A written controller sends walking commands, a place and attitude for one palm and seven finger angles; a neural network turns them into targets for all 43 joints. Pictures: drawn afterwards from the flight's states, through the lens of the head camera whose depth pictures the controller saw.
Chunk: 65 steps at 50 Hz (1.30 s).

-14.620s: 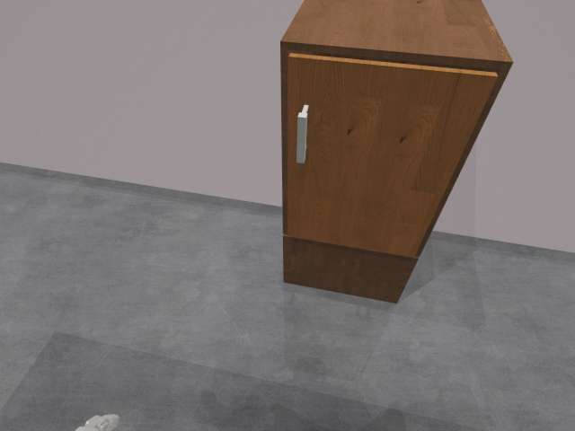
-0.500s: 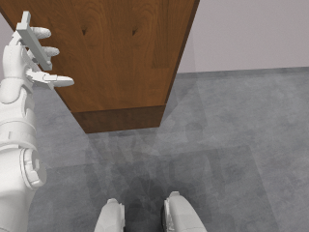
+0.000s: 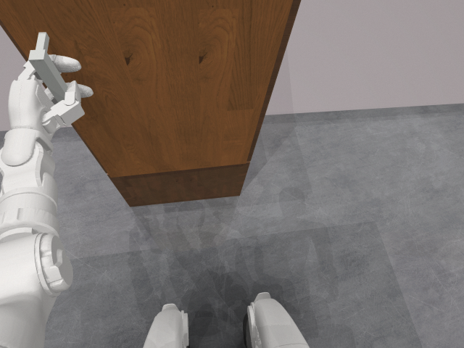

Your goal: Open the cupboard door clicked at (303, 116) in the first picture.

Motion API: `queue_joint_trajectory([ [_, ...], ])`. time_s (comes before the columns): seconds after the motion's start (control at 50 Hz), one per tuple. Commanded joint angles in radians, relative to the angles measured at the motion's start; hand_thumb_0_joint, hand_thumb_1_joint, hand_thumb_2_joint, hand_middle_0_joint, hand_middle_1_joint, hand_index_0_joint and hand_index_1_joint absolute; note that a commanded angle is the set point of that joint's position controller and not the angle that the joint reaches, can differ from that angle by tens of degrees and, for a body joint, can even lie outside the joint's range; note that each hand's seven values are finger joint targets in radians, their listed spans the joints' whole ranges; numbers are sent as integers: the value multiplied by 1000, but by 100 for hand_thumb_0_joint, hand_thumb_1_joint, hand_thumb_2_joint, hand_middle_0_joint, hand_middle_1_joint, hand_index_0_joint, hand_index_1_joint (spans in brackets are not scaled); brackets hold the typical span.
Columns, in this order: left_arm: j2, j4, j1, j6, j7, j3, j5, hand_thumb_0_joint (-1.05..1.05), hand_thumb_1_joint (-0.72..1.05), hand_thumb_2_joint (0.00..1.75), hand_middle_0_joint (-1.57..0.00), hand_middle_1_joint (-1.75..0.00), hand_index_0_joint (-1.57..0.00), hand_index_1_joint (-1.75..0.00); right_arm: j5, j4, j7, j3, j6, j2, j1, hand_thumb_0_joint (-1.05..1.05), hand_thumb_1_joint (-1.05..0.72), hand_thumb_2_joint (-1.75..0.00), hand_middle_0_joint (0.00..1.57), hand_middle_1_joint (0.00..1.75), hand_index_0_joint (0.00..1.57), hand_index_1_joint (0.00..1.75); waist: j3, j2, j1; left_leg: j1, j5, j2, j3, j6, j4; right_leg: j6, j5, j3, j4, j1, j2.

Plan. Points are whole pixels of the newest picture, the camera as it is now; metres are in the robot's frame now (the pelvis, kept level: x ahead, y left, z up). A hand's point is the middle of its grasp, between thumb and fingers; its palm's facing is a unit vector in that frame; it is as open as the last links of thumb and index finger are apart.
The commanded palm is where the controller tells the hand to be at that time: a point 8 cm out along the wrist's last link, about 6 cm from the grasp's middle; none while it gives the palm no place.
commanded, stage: close the thumb around the handle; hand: left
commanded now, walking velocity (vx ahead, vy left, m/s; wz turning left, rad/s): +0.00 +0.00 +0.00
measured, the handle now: (59, 78) +0.55 +0.25 +0.08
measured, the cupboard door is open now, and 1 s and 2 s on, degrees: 1 35 41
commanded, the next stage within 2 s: pull the door open along its arc in 0.02 s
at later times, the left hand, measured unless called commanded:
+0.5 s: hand (81, 137) +0.44 +0.20 +0.07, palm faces +0.02 -1.00 -0.02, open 5.5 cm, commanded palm +0.39 +0.26 +0.07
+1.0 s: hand (144, 211) +0.32 +0.11 +0.07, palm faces +0.48 -0.88 +0.02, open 5.5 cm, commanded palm +0.26 +0.14 +0.07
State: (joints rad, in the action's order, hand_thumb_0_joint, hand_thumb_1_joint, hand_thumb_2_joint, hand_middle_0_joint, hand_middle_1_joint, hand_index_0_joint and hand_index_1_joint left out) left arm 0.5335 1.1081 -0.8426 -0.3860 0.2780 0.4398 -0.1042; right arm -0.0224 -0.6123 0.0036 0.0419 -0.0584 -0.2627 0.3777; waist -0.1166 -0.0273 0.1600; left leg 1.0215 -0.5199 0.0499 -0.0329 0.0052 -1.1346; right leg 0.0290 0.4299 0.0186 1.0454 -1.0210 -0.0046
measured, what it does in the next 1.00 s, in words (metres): stands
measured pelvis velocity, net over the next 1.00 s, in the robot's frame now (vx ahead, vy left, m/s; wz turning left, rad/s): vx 0.00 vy -0.03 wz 0.06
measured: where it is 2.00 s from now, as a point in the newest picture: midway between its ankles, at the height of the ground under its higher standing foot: outside the picture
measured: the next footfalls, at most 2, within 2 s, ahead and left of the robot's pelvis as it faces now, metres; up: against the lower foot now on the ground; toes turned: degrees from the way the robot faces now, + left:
none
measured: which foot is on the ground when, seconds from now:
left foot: down 0.00-1.00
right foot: down 0.00-1.00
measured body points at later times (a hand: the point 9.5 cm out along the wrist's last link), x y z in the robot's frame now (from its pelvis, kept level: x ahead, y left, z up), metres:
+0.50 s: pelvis +0.01 +0.00 +0.01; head +0.11 +0.01 +0.45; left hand +0.43 +0.26 +0.07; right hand +0.06 -0.26 -0.10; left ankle +0.00 +0.12 -0.65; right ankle +0.03 -0.14 -0.65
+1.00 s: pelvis +0.00 -0.03 +0.02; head +0.05 -0.04 +0.47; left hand +0.29 +0.15 +0.07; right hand +0.19 -0.23 -0.09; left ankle +0.00 +0.12 -0.65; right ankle +0.03 -0.14 -0.65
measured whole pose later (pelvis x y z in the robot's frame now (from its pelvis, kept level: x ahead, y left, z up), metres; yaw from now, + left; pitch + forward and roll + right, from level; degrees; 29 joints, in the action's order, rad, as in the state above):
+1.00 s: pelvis +0.00 -0.03 +0.02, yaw +3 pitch +13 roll +0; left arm -0.07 0.28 -0.02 -0.36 -0.50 -0.04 0.04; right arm -0.07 -0.55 -0.02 0.01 0.00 -0.19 0.20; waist -0.14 -0.02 0.00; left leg 0.77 -0.49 0.02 -0.05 0.04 -1.02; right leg -0.01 0.46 0.03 1.02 -0.79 0.03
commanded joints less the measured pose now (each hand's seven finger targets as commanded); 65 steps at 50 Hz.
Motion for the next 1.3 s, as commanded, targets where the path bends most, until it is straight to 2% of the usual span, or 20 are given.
queue_joint_trajectory([
  [0.0, 223, -240, -411, -86, -2, 11, -15, 0, 90, 90, -40, -135, -40, -135, -1, 47, 10, -75, 18, -178, 164, 0, -90, -90, 20, 30, 20, 30, -495, -141, 7, -382, 463, -22, -11, -17, 130, -47, -329, 32, -94, 233, -43],
  [0.04, 257, -209, -390, -81, -4, 35, -11, 0, 90, 90, -40, -135, -40, -135, -1, 46, 12, -72, 18, -183, 162, 0, -90, -90, 20, 30, 20, 30, -467, -99, 7, -331, 430, -23, -7, -21, 128, -45, -323, 27, -96, 249, -40],
  [0.1, 267, -196, -406, -85, -1, 38, -8, 0, 90, 90, -40, -135, -40, -135, 1, 46, 15, -70, 19, -181, 157, 0, -90, -90, 20, 30, 20, 30, -449, -105, 5, -311, 409, -25, -7, -22, 129, -46, -316, 24, -92, 251, -40],
  [0.26, 228, -306, -216, -81, 16, 37, -38, 0, 90, 90, -40, -135, -40, -135, 8, 93, 6, -79, 14, -178, 139, 0, -90, -90, 20, 30, 20, 30, -539, -114, -46, -386, 517, -26, 1, -16, 143, -51, -385, 29, -88, 315, -43],
  [0.4, 135, -494, 98, -57, 11, 17, -93, 0, 90, 90, -40, -135, -40, -135, 29, 149, -6, -88, 14, -162, 83, 0, -90, -90, 20, 30, 20, 30, -493, -67, -100, -357, 504, -35, 32, -20, 197, -50, -435, 26, -118, 431, -41],
  [0.44, 97, -537, 175, -51, 3, 2, -108, 0, 90, 90, -40, -135, -40, -135, 34, 162, -6, -90, 17, -157, 62, 0, -90, -90, 20, 30, 20, 30, -443, -25, -102, -326, 463, -38, 41, -22, 214, -48, -428, 26, -132, 453, -40],
  [0.48, 71, -579, 220, -55, -7, -7, -120, 0, 90, 90, -40, -135, -40, -135, 37, 170, -4, -88, 24, -152, 39, 0, -90, -90, 20, 30, 20, 30, -402, -41, -109, -314, 433, -41, 44, -20, 226, -50, -416, 24, -134, 455, -37],
  [0.5, 56, -601, 247, -57, -14, -9, -126, 0, 90, 90, -40, -135, -40, -135, 38, 175, -4, -89, 26, -149, 32, 0, -90, -90, 20, 30, 20, 30, -393, -34, -111, -315, 418, -42, 48, -20, 231, -49, -407, 25, -137, 457, -36],
  [0.52, 18, -650, 268, -60, -85, 35, -160, 0, 90, 90, -40, -135, -40, -135, 35, 180, -4, -91, 34, -129, 15, 0, -90, -90, 20, 30, 20, 30, -383, -15, -147, -303, 407, -44, 47, -14, 241, -46, -389, 32, -145, 465, -36],
  [0.56, -86, -711, 368, -61, -194, 5, -169, 0, 90, 90, -40, -135, -40, -135, 33, 192, -11, -92, 56, -114, -15, 0, -90, -90, 20, 30, 20, 30, -355, -9, -161, -303, 392, -45, 48, -5, 251, -46, -356, 41, -150, 459, -34],
  [0.68, -259, -888, 522, -73, -477, -151, -8, 0, 90, 90, -40, -135, -40, -135, -8, 195, -36, -93, 75, -84, -66, 0, -90, -90, 20, 30, 20, 30, -346, 6, -165, -326, 394, -43, 50, 1, 249, -50, -341, 45, -126, 458, -16],
  [0.74, -356, -975, 548, -74, -569, -252, 45, 0, 90, 90, -40, -135, -40, -135, -19, 197, -38, -93, 79, -73, -101, 0, -90, -90, 20, 30, 20, 30, -342, 6, -159, -345, 358, -46, 53, 0, 249, -52, -319, 42, -138, 463, -8],
  [0.76, -389, -995, 575, -71, -599, -278, 52, 0, 90, 90, -40, -135, -40, -135, -23, 203, -36, -93, 81, -70, -108, 0, -90, -90, 20, 30, 20, 30, -335, 66, -153, -342, 353, -45, 46, -4, 249, -51, -318, 44, -150, 476, -11],
  [0.86, -511, -1044, 597, -54, -737, -397, 115, 0, 90, 90, -40, -135, -40, -135, -40, 196, -23, -90, 93, -53, -169, 0, -90, -90, 20, 30, 20, 30, -286, 107, -142, -328, 250, -54, 37, -7, 253, -47, -217, 36, -179, 464, 0],
  [0.9, -561, -1044, 600, -44, -781, -459, 154, 0, 90, 90, -40, -135, -40, -135, -46, 190, -21, -86, 97, -44, -191, 0, -90, -90, 20, 30, 20, 30, -264, 73, -137, -334, 223, -57, 39, -8, 253, -47, -184, 35, -186, 440, 6],
  [0.96, -608, -1068, 634, -34, -809, -546, 208, 0, 90, 90, -40, -135, -40, -135, -55, 189, -17, -87, 105, -37, -199, 0, -90, -90, 20, 30, 20, 30, -256, 108, -127, -340, 204, -58, 36, -12, 251, -48, -165, 26, -206, 443, 10],
  [1.04, -669, -1121, 711, -23, -816, -639, 237, 0, 90, 90, -40, -135, -40, -135, -59, 193, -14, -85, 118, -22, -221, 0, -90, -90, 20, 30, 20, 30, -267, 85, -135, -356, 219, -63, 40, -13, 247, -52, -192, 17, -213, 466, 18],
  [1.14, -684, -1228, 941, -5, -814, -680, 240, 0, 90, 90, -40, -135, -40, -135, -57, 217, -13, -79, 133, -5, -238, 0, -90, -90, 20, 30, 20, 30, -263, 109, -159, -361, 254, -67, 39, -13, 251, -53, -260, 8, -223, 527, 24],
  [1.22, -641, -1202, 764, -6, -847, -649, 256, 0, 90, 90, -40, -135, -40, -135, -66, 189, 7, -66, 139, -3, -261, 0, -90, -90, 20, 30, 20, 30, -164, 114, -127, -309, 168, -72, 23, -14, 222, -45, -125, -17, -245, 434, 37],
  [1.28, -624, -1137, 774, -18, -862, -593, 236, 0, 69, 81, -38, -133, -38, -133, -70, 174, 20, -66, 143, 7, -284, 0, -90, -90, 20, 30, 20, 30, -162, 157, -145, -279, 134, -80, 23, -12, 204, -41, -39, -55, -275, 434, 47],
])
